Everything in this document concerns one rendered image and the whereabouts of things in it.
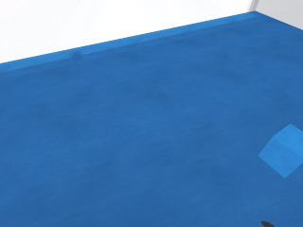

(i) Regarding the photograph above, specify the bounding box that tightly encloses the carton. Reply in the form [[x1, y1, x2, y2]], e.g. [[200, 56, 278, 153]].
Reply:
[[258, 123, 303, 178]]

